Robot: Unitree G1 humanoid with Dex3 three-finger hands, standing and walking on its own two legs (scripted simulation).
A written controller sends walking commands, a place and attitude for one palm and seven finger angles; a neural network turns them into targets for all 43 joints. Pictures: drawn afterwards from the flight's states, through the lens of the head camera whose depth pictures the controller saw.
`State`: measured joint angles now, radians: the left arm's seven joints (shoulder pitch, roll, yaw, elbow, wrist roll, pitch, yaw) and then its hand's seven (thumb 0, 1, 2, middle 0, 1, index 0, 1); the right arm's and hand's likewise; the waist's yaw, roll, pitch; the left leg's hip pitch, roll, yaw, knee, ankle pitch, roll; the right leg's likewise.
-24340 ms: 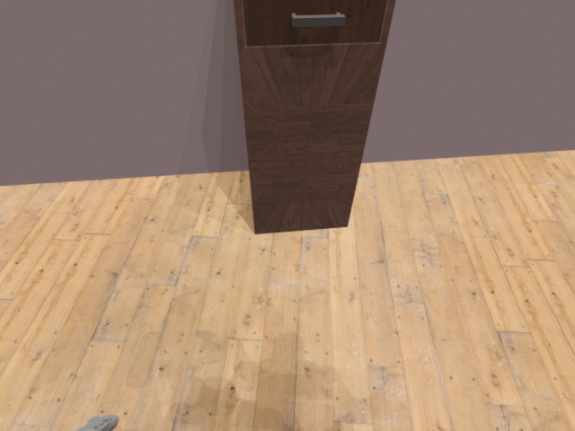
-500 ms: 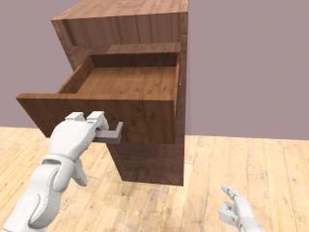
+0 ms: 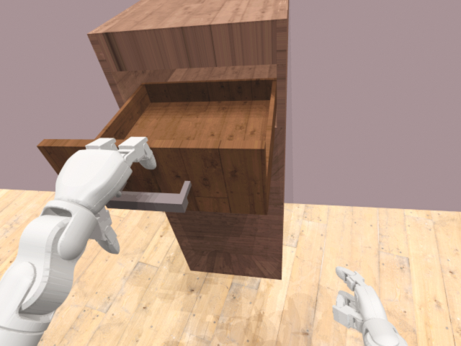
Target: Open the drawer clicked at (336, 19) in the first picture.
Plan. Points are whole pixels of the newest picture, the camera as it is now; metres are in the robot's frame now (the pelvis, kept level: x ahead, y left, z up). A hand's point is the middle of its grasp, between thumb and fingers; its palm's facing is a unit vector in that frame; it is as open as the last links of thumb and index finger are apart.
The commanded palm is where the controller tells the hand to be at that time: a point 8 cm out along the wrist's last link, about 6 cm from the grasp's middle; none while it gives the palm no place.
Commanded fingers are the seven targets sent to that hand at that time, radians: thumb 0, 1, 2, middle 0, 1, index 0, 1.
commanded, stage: lift the hand off the handle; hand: left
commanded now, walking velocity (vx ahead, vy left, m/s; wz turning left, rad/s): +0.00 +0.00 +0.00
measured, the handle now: (149, 192) +0.30 +0.20 +0.15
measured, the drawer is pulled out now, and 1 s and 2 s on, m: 0.29 0.29 0.29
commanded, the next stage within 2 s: draw the hand back to the body in 0.62 s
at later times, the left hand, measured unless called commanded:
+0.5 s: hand (116, 138) +0.29 +0.20 +0.27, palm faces +0.30 -0.05 -0.95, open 13.8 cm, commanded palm +0.23 +0.21 +0.35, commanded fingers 0.00 -0.50 0.30 -0.30 -1.20 -0.30 -1.20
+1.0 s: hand (102, 134) +0.27 +0.20 +0.29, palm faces +0.38 -0.01 -0.93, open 13.8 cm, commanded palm +0.21 +0.22 +0.34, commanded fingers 0.00 -0.50 0.30 -0.30 -1.20 -0.30 -1.20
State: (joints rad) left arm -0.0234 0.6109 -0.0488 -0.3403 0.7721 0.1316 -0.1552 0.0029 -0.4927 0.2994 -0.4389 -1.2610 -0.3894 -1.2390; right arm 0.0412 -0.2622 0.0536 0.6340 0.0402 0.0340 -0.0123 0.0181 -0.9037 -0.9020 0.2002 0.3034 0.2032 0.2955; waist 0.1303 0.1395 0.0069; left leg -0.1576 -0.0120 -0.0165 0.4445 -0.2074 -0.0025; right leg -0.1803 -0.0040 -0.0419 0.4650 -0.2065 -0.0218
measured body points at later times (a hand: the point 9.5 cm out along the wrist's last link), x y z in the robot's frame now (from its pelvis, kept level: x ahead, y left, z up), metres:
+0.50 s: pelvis +0.00 +0.00 +0.00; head -0.02 -0.06 +0.44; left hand +0.27 +0.20 +0.32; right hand +0.25 -0.19 -0.08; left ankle +0.03 +0.12 -0.74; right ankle +0.03 -0.10 -0.74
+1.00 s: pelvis +0.00 -0.01 -0.01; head -0.01 -0.07 +0.44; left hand +0.25 +0.20 +0.34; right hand +0.26 -0.19 -0.09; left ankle +0.03 +0.12 -0.74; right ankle +0.03 -0.10 -0.74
